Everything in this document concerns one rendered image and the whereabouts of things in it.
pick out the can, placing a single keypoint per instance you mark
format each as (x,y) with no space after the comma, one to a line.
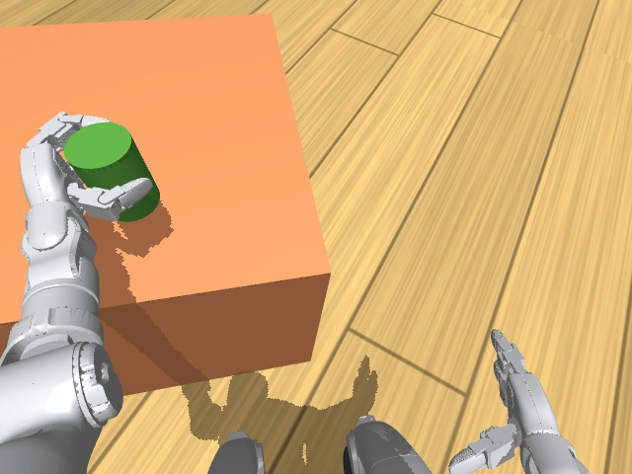
(104,155)

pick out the right robot hand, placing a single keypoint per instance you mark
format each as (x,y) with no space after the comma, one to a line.
(529,413)

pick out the left robot arm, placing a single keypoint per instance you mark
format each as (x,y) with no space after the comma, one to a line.
(58,387)

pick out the left robot hand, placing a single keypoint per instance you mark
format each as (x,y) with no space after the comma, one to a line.
(47,177)

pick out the right robot arm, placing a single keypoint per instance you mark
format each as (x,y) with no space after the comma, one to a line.
(549,454)

